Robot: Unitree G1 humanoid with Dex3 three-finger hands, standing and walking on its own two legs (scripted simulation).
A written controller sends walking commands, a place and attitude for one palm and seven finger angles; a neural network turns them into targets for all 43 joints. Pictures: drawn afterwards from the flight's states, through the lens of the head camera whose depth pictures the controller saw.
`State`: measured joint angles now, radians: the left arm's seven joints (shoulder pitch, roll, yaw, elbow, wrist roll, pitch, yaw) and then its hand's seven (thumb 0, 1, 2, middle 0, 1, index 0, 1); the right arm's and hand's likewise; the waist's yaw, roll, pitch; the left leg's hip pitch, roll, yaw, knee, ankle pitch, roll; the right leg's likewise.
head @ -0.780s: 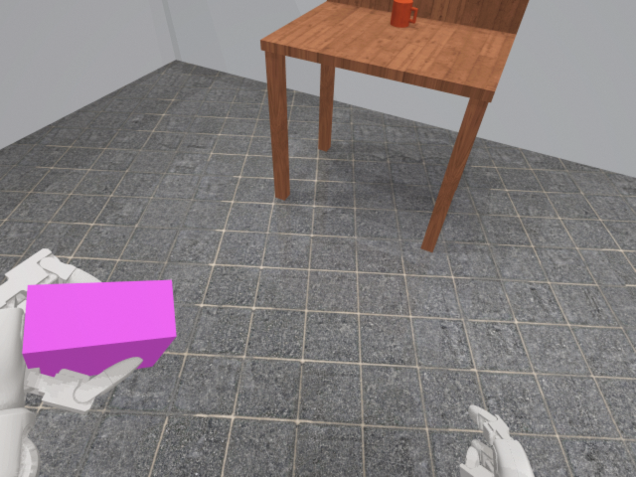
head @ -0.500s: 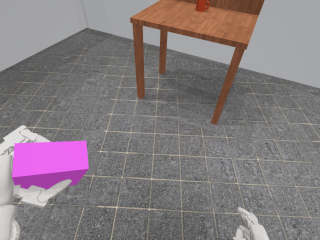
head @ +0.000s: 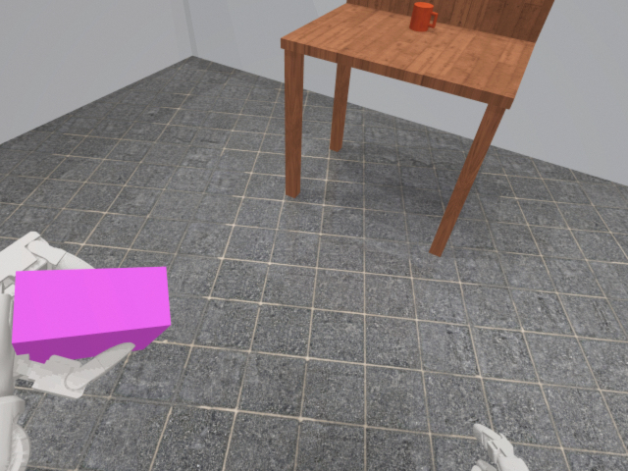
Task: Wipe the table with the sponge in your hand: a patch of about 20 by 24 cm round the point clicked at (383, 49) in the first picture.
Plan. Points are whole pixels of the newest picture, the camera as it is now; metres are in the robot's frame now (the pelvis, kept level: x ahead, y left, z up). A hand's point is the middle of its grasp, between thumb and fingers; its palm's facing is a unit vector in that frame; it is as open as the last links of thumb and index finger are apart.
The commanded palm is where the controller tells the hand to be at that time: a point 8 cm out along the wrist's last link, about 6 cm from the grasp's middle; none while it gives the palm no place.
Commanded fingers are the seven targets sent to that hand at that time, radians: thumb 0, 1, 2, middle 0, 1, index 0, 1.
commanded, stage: walk to a spot facing it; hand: left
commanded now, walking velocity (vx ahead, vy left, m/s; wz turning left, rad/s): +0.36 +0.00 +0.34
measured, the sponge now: (112, 316) +0.23 +0.21 +0.16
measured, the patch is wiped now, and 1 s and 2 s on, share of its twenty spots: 0.00 0.00 0.00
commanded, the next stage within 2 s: none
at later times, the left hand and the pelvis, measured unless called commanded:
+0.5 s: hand (119, 246) +0.30 +0.23 +0.17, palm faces +0.44 -0.74 -0.51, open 9.7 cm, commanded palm +0.24 +0.27 +0.19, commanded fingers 0.00 0.10 1.30 -1.20 -1.60 -1.20 -1.60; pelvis +0.12 -0.03 +0.00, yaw +7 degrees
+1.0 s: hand (110, 157) +0.44 +0.29 +0.18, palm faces +0.58 -0.70 -0.43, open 9.7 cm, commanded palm +0.36 +0.31 +0.19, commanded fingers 0.00 0.10 1.30 -1.20 -1.60 -1.20 -1.60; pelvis +0.27 +0.00 +0.00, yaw +13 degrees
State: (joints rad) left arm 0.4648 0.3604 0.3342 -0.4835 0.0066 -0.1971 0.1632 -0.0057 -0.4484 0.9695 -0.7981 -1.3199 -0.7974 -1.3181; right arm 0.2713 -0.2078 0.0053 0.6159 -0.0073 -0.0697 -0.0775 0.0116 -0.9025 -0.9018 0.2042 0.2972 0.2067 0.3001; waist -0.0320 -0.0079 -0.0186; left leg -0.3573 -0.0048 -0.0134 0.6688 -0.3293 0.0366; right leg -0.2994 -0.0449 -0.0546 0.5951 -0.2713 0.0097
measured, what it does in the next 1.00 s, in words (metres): walks ahead: right foot, then left foot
